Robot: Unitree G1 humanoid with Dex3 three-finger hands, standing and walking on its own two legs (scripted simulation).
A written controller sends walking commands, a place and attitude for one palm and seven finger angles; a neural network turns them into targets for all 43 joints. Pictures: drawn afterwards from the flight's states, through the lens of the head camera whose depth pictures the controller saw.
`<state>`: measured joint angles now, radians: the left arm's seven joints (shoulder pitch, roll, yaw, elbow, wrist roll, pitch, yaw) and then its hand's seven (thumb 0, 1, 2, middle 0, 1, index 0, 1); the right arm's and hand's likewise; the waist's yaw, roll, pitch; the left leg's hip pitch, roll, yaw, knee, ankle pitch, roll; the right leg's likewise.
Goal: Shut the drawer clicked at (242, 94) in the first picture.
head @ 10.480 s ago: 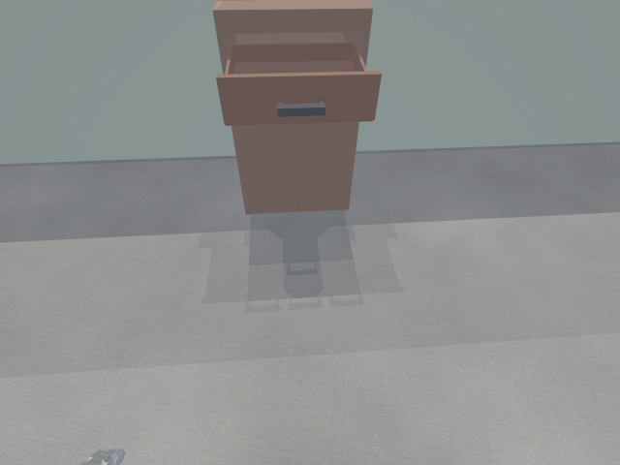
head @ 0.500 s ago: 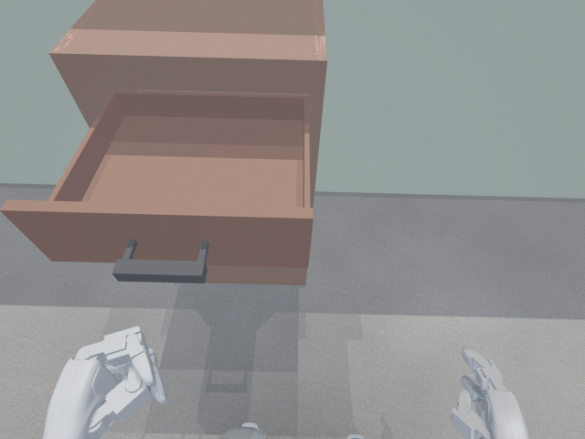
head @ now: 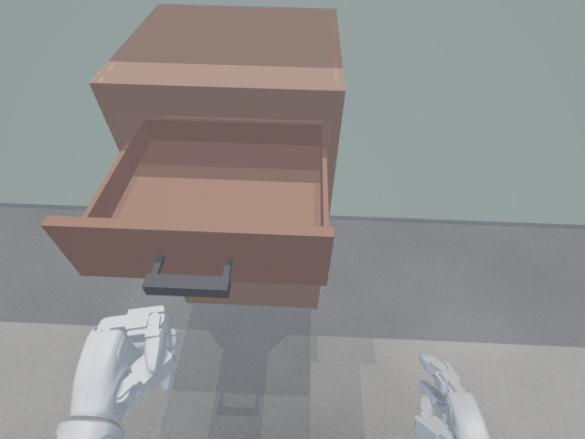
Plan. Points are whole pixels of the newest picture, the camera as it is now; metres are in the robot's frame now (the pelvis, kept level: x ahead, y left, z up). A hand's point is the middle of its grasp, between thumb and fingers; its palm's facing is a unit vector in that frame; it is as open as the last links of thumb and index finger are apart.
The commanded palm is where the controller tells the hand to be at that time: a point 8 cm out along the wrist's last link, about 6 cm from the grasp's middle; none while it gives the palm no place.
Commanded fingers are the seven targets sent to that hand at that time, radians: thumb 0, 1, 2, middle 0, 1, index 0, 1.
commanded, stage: raise the hand and make a fist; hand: left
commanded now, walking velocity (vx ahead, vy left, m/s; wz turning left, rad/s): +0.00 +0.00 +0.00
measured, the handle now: (191, 274) +0.36 +0.20 +0.00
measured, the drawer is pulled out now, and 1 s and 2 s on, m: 0.30 0.30 0.30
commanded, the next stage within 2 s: bring the fist close to the handle in 0.26 s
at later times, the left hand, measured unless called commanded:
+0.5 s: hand (196, 368) +0.19 +0.13 +0.08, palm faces +0.04 -1.00 -0.08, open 3.2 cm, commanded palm +0.16 +0.20 +0.08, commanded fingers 0.00 0.90 0.90 -1.40 -1.60 -1.40 -1.60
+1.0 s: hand (185, 341) +0.23 +0.16 +0.03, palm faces +0.05 -1.00 -0.04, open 3.2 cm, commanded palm +0.21 +0.22 +0.03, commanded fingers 0.00 0.90 0.90 -1.40 -1.60 -1.40 -1.60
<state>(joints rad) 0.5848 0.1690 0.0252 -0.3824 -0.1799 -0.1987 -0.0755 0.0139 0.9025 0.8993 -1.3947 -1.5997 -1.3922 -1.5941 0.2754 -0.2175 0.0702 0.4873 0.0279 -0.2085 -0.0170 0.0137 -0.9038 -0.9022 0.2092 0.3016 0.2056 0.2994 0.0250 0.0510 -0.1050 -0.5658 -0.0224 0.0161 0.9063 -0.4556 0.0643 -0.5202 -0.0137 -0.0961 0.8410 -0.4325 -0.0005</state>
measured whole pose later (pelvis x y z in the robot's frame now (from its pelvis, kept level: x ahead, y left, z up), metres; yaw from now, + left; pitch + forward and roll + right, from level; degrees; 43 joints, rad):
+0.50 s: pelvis +0.01 -0.04 +0.00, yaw +0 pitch +8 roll -1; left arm 0.58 0.21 0.10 -0.23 -0.23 -0.25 -0.17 0.01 0.90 0.90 -1.40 -1.60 -1.39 -1.60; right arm 0.25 -0.24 0.03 0.53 0.03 -0.23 -0.04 0.01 -0.91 -0.90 0.21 0.30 0.20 0.30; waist 0.01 0.05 -0.11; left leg -0.57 0.01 -0.01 0.88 -0.44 0.01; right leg -0.53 0.02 -0.12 0.84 -0.45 -0.06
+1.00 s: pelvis +0.00 -0.04 -0.01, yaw +0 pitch +12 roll -1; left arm 0.29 0.23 0.23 0.13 -0.30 -0.42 -0.28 0.01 0.90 0.90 -1.40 -1.60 -1.39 -1.60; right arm 0.23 -0.26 0.01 0.61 0.03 -0.24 -0.04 0.01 -0.91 -0.90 0.21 0.30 0.20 0.30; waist -0.01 0.03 -0.11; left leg -0.72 0.01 0.00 0.97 -0.46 0.01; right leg -0.69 0.02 -0.11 0.94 -0.46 -0.06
